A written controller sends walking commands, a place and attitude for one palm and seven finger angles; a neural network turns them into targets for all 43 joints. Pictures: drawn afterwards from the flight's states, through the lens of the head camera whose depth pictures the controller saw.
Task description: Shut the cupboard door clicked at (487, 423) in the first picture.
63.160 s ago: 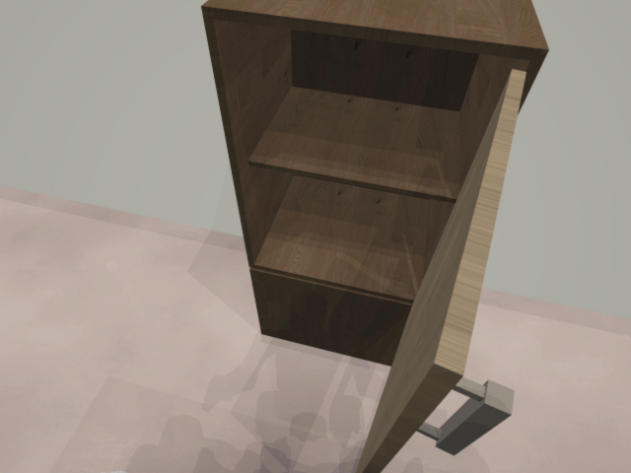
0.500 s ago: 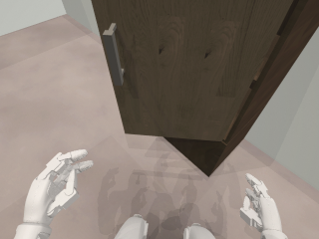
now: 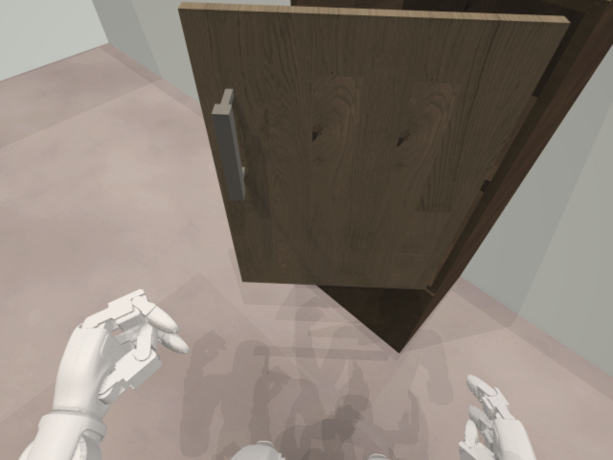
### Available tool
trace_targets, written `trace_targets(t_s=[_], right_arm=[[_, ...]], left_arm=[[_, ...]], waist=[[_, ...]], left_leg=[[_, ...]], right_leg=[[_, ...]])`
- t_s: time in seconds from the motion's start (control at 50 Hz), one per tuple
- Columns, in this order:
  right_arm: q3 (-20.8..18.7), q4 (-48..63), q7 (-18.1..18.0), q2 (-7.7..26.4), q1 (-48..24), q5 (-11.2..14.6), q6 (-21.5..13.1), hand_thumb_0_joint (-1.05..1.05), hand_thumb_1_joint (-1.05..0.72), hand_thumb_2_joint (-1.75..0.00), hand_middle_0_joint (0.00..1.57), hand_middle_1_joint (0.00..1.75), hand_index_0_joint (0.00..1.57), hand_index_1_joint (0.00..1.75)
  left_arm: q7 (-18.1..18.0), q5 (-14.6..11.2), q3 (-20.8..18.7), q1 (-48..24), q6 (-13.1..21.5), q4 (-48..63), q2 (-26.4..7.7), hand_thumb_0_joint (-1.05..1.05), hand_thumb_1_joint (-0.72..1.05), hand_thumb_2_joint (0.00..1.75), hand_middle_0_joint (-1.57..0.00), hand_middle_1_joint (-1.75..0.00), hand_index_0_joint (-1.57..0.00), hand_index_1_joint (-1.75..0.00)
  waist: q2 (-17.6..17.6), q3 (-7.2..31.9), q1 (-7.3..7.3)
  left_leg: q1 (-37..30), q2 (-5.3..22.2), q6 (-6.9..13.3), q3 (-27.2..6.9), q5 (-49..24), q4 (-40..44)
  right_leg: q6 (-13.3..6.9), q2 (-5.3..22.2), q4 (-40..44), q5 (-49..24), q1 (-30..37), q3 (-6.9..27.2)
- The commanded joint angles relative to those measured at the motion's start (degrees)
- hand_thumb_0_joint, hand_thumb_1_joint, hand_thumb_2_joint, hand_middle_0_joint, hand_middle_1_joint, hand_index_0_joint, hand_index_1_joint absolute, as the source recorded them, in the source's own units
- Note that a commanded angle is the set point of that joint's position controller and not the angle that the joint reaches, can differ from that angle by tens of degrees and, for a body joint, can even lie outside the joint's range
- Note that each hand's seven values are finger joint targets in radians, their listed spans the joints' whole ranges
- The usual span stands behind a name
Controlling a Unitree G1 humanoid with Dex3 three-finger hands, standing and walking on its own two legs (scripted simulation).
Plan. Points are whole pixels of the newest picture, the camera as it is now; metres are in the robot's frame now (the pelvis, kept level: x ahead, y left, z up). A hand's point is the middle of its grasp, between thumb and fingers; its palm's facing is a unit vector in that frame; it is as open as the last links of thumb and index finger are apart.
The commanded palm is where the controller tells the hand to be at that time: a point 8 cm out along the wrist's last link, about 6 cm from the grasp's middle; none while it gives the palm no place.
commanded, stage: raise the hand and make a fist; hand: left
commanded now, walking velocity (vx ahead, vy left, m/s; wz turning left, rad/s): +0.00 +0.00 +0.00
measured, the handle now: (233, 147) +0.49 +0.15 +0.13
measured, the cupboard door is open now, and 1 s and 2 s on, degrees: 41 41 41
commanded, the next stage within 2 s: bring the fist close to the handle in 0.90 s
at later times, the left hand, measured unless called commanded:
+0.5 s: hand (147, 312) +0.24 +0.18 +0.13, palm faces +0.04 -1.00 -0.04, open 3.1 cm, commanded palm +0.21 +0.23 +0.14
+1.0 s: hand (165, 313) +0.24 +0.16 +0.13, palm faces +0.04 -1.00 -0.04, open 3.1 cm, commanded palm +0.21 +0.22 +0.14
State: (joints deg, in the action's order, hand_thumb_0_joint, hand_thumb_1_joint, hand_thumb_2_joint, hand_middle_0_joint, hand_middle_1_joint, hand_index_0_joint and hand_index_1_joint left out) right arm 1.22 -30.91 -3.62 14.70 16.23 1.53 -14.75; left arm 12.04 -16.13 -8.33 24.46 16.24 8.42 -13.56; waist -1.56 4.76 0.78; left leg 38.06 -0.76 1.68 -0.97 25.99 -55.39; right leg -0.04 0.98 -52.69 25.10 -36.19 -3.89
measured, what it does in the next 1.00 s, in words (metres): stands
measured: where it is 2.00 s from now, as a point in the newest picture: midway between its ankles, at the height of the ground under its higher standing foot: outside the picture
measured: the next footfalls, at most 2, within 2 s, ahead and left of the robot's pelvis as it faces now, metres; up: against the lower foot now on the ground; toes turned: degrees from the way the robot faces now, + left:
none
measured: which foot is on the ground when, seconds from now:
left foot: down 0.00-1.00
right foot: down 0.00-1.00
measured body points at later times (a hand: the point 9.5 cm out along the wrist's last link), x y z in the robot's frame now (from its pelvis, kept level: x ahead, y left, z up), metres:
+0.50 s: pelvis +0.01 -0.01 +0.02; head +0.02 -0.02 +0.47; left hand +0.23 +0.24 +0.13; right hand +0.19 -0.22 -0.05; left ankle +0.02 +0.10 -0.69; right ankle +0.01 -0.12 -0.69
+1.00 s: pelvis +0.01 -0.03 +0.03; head +0.01 -0.04 +0.48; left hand +0.23 +0.22 +0.14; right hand +0.19 -0.25 -0.04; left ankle +0.02 +0.10 -0.69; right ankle +0.01 -0.12 -0.69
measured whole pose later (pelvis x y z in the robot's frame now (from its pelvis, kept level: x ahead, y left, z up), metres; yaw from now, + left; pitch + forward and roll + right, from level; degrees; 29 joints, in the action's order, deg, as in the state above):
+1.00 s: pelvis +0.01 -0.03 +0.03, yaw +0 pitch +2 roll +0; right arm 3.0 -33.1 -4.1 14.5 14.6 2.5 -14.8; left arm 12.5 -16.9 -10.4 17.3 6.7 7.8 -13.7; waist -2.6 2.7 2.0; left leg 23.2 -0.1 -0.1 -1.2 20.8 -41.7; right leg -1.6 0.0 -41.1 21.1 -22.4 -4.0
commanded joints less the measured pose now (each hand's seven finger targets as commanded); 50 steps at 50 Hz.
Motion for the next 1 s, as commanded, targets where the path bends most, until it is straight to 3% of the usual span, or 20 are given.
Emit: trace_targets(t_s=[0.0, 0.18, 0.24, 0.32, 0.4, 0.42, 0.48, 0.52, 0.54, 0.6, 0.62, 0.66, 0.72, 0.76, 0.8, 0.82, 0.84, 0.92, 0.98], right_arm=[[-2.36, 9.87, -0.51, 5.94, -3.3, 0.1, -2.98, 0.0, -0.9, -0.9, 0.2, 0.3, 0.2, 0.3], [-1.29, 10.49, -0.62, 5.73, -3.94, 0.6, -1.23, 0.0, -0.9, -0.9, 0.2, 0.3, 0.2, 0.3], [-0.91, 10.23, -0.67, 5.58, -4.33, 0.69, -1.23, 0.0, -0.9, -0.9, 0.2, 0.3, 0.2, 0.3], [-0.64, 9.31, -1.04, 5.79, -4.93, 0.85, -1.4, 0.0, -0.9, -0.9, 0.2, 0.3, 0.2, 0.3], [-0.49, 8.92, -1.38, 5.57, -5.87, 1.2, -2.04, 0.0, -0.9, -0.9, 0.2, 0.3, 0.2, 0.3], [-0.42, 8.57, -1.47, 5.77, -5.89, 1.06, -2.16, 0.0, -0.9, -0.9, 0.2, 0.3, 0.2, 0.3], [-0.34, 8.15, -1.39, 5.39, -6.3, 1.26, -2.76, 0.0, -0.9, -0.9, 0.2, 0.3, 0.2, 0.3], [-0.43, 7.63, -1.39, 5.64, -6.37, 1.18, -2.99, 0.0, -0.9, -0.9, 0.2, 0.3, 0.2, 0.3], [-0.47, 7.66, -1.3, 5.48, -6.57, 1.27, -3.03, 0.0, -0.9, -0.9, 0.2, 0.3, 0.2, 0.3], [-0.75, 7.83, -1.16, 5.52, -6.69, 1.23, -3.27, 0.0, -0.9, -0.9, 0.2, 0.3, 0.2, 0.3], [-0.85, 7.65, -1.18, 5.64, -6.45, 1.09, -3.28, 0.0, -0.9, -0.9, 0.2, 0.3, 0.2, 0.3], [-0.82, 7.8, -1.04, 5.35, -6.57, 1.05, -3.47, 0.0, -0.9, -0.9, 0.2, 0.3, 0.2, 0.3], [-0.91, 7.35, -1.11, 5.57, -6.28, 0.83, -3.68, 0.0, -0.9, -0.9, 0.2, 0.3, 0.2, 0.3], [-0.92, 7.21, -1.07, 5.38, -6.33, 0.88, -3.74, 0.0, -0.9, -0.9, 0.2, 0.3, 0.2, 0.3], [-0.99, 7.14, -1.05, 5.47, -6.31, 0.96, -3.74, 0.0, -0.9, -0.9, 0.2, 0.3, 0.2, 0.3], [-1.06, 7.12, -1.12, 5.63, -6.27, 0.86, -3.72, 0.0, -0.9, -0.9, 0.2, 0.3, 0.2, 0.3], [-0.97, 7.22, -1.09, 5.35, -6.68, 0.94, -3.8, 0.0, -0.9, -0.9, 0.2, 0.3, 0.2, 0.3], [-0.96, 6.95, -1.23, 5.56, -6.37, 0.88, -3.69, 0.0, -0.9, -0.9, 0.2, 0.3, 0.2, 0.3], [-0.92, 7.2, -1.24, 5.38, -6.75, 0.89, -3.7, 0.0, -0.9, -0.9, 0.2, 0.3, 0.2, 0.3]], left_arm=[[-1.27, -0.17, -3.65, -3.99, 2.5, 15.4, -5.76, 0.0, 0.9, 0.9, -1.13, -1.32, -1.13, -1.32], [-0.48, -0.47, -4.2, -7.7, -2.67, 15.73, -6.41, 0.0, 0.9, 0.9, -1.3, -1.5, -1.3, -1.5], [-0.33, -0.42, -4.34, -9.53, -3.76, 16.05, -6.73, 0.0, 0.9, 0.9, -1.3, -1.5, -1.3, -1.5], [-0.1, -1.12, -6.21, -11.5, -5.19, 13.97, -8.27, 0.0, 0.9, 0.9, -1.3, -1.5, -1.3, -1.5], [0.39, -1.66, -6.21, -14.22, -6.44, 14.19, -8.0, 0.0, 0.9, 0.9, -1.3, -1.5, -1.3, -1.5], [0.35, -1.81, -7.49, -13.98, -6.83, 13.37, -9.32, 0.0, 0.9, 0.9, -1.3, -1.5, -1.3, -1.5], [0.46, -1.87, -6.94, -15.77, -7.21, 14.88, -8.63, 0.0, 0.9, 0.9, -1.3, -1.5, -1.3, -1.5], [0.57, -2.22, -7.77, -12.98, -8.04, 10.84, -8.59, 0.0, 0.9, 0.9, -1.3, -1.5, -1.3, -1.5], [0.84, -2.17, -6.63, -13.22, -8.02, 11.19, -7.28, 0.0, 0.9, 0.9, -1.3, -1.5, -1.3, -1.5], [0.72, -1.89, -6.9, -13.56, -7.93, 12.01, -7.62, 0.0, 0.9, 0.9, -1.3, -1.5, -1.3, -1.5], [0.33, -1.84, -8.01, -13.36, -7.74, 11.98, -8.87, 0.0, 0.9, 0.9, -1.3, -1.5, -1.3, -1.5], [-0.11, -1.39, -7.39, -14.2, -7.03, 13.43, -8.27, 0.0, 0.9, 0.9, -1.3, -1.5, -1.3, -1.5], [-0.71, -1.33, -8.19, -14.55, -5.79, 13.46, -9.24, 0.0, 0.9, 0.9, -1.3, -1.5, -1.3, -1.5], [-0.53, -1.35, -7.3, -14.51, -5.35, 12.37, -7.99, 0.0, 0.9, 0.9, -1.3, -1.5, -1.3, -1.5], [-0.36, -1.09, -6.98, -14.71, -5.09, 12.71, -8.02, 0.0, 0.9, 0.9, -1.3, -1.5, -1.3, -1.5], [-0.41, -1.02, -7.59, -14.46, -5.23, 12.18, -8.88, 0.0, 0.9, 0.9, -1.3, -1.5, -1.3, -1.5], [-0.2, -1.08, -6.7, -14.89, -5.22, 12.73, -7.93, 0.0, 0.9, 0.9, -1.3, -1.5, -1.3, -1.5], [0.19, -1.58, -7.55, -14.14, -5.5, 11.34, -8.57, 0.0, 0.9, 0.9, -1.3, -1.5, -1.3, -1.5], [0.28, -1.62, -7.0, -14.85, -5.43, 12.03, -7.9, 0.0, 0.9, 0.9, -1.3, -1.5, -1.3, -1.5]], waist=[[-2.87, 10.18, 0.12], [-2.26, 8.15, 0.45], [-3.5, 7.59, 0.57], [-0.59, 6.21, 0.77], [-0.33, 6.53, 0.79], [0.47, 6.58, 1.3], [-1.38, 7.11, 1.16], [1.73, 4.4, 1.55], [1.5, 4.69, 1.43], [0.36, 5.1, 1.73], [1.69, 5.2, 1.84], [0.09, 6.14, 1.66], [0.72, 5.58, 1.47], [2.01, 4.97, 1.07], [0.42, 5.65, 1.17], [1.68, 5.17, 1.03], [0.13, 5.31, 1.1], [2.32, 4.91, 1.06], [1.61, 5.03, 1.03]], left_leg=[[-9.84, 0.97, -1.51, -3.45, -15.59, 12.44], [-12.82, 0.87, -1.65, -3.13, -17.55, 15.19], [-13.99, 0.78, -1.56, -2.93, -17.83, 16.04], [-13.83, 0.51, -1.11, -2.63, -14.97, 17.37], [-15.2, 0.24, -0.84, -2.13, -13.89, 18.64], [-14.88, 0.18, -0.69, -2.0, -14.53, 18.65], [-16.83, 0.04, -0.61, -1.47, -16.48, 19.3], [-15.21, 0.01, -0.6, -1.4, -15.42, 19.54], [-15.44, -0.13, -0.52, -0.93, -15.46, 19.6], [-16.04, -0.33, -0.62, -0.64, -15.52, 19.98], [-15.74, -0.33, -0.48, -0.61, -15.94, 19.62], [-16.75, -0.4, -0.43, -0.44, -16.08, 19.84], [-16.22, -0.4, -0.38, -0.25, -15.73, 19.31], [-15.76, -0.5, -0.37, -0.05, -15.18, 19.15], [-16.26, -0.57, -0.39, 0.11, -15.11, 19.24], [-15.9, -0.49, -0.23, 0.09, -15.14, 18.79], [-16.12, -0.54, -0.28, 0.21, -14.98, 18.97], [-15.43, -0.49, -0.3, 0.11, -15.04, 18.41], [-15.93, -0.49, -0.31, 0.07, -14.37, 18.88]], right_leg=[[-1.39, -2.23, 6.52, -12.09, 6.39, -1.45], [-1.51, -2.41, 9.78, -15.42, 10.71, -1.22], [-1.57, -2.24, 10.88, -16.03, 11.92, -1.05], [-1.41, -2.11, 13.32, -14.45, 13.66, -0.5], [-1.14, -1.78, 15.27, -13.55, 15.12, 0.06], [-1.24, -1.64, 15.81, -14.1, 16.5, 0.59], [-1.04, -1.41, 16.54, -16.62, 17.42, 0.63], [-0.96, -1.21, 17.76, -15.23, 17.69, 1.2], [-0.79, -1.01, 18.05, -15.32, 17.79, 1.47], [-0.7, -0.93, 18.06, -15.33, 18.08, 1.55], [-0.67, -0.83, 18.36, -15.58, 18.92, 2.17], [-0.65, -0.8, 18.19, -15.73, 18.58, 1.99], [-0.52, -0.7, 18.55, -15.3, 18.6, 2.72], [-0.21, -0.41, 19.03, -14.81, 18.35, 3.24], [-0.3, -0.52, 18.85, -14.74, 18.29, 3.12], [-0.16, -0.41, 19.14, -14.78, 18.34, 3.67], [-0.18, -0.21, 19.2, -14.55, 18.24, 3.77], [0.05, -0.09, 19.58, -14.73, 18.56, 4.43], [0.02, -0.13, 19.64, -13.57, 18.02, 4.13]])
